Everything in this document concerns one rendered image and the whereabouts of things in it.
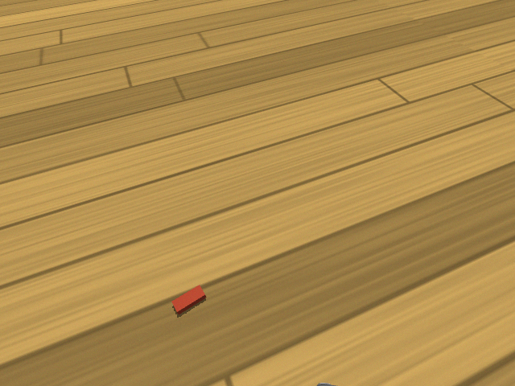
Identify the small box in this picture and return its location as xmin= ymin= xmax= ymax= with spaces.
xmin=172 ymin=285 xmax=206 ymax=314

